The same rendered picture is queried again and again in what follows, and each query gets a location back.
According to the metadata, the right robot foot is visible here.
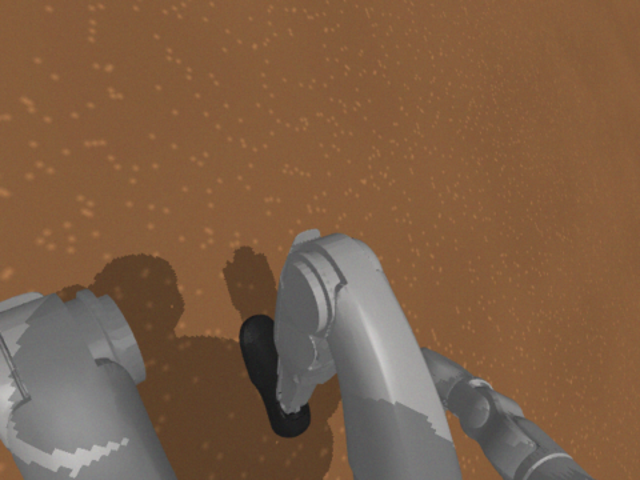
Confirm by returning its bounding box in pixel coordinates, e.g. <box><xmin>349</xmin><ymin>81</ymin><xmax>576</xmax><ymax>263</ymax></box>
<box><xmin>239</xmin><ymin>315</ymin><xmax>311</xmax><ymax>438</ymax></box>

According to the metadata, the right robot hand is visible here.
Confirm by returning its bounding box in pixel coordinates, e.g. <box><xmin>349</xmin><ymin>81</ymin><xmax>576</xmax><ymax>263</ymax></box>
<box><xmin>420</xmin><ymin>347</ymin><xmax>473</xmax><ymax>415</ymax></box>

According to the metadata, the right robot arm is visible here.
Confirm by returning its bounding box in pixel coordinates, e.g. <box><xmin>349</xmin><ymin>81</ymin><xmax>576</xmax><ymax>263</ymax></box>
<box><xmin>447</xmin><ymin>376</ymin><xmax>594</xmax><ymax>480</ymax></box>

